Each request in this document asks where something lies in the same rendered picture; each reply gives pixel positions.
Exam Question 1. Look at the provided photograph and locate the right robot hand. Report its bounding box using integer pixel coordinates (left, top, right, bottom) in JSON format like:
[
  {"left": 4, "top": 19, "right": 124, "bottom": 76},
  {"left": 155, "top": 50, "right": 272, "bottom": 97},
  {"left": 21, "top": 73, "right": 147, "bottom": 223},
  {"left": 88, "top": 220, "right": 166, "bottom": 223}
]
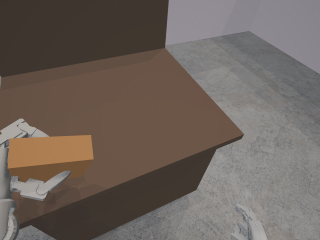
[{"left": 231, "top": 203, "right": 269, "bottom": 240}]

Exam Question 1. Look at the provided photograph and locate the sponge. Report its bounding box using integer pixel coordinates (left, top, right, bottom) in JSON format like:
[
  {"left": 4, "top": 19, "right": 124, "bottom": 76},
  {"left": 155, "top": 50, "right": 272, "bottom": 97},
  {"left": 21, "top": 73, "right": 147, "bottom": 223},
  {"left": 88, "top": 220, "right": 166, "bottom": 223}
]
[{"left": 7, "top": 135, "right": 94, "bottom": 183}]

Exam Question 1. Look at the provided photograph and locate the left robot hand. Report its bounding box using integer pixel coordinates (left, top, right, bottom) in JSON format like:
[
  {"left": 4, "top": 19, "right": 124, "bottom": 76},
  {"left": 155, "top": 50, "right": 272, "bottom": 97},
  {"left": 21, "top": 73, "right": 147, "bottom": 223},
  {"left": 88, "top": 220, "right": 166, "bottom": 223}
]
[{"left": 0, "top": 118, "right": 71, "bottom": 201}]

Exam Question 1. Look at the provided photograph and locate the table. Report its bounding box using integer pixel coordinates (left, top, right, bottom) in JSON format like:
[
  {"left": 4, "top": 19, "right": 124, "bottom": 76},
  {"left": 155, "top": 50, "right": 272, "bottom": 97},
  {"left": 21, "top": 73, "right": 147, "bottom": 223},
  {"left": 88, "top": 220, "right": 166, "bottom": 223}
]
[{"left": 0, "top": 0, "right": 244, "bottom": 240}]

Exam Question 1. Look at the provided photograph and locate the robot left forearm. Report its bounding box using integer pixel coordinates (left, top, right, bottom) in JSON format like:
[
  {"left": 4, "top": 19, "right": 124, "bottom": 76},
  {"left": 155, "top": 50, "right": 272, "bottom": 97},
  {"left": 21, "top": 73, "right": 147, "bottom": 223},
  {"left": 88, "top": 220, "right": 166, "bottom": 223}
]
[{"left": 0, "top": 198, "right": 20, "bottom": 240}]

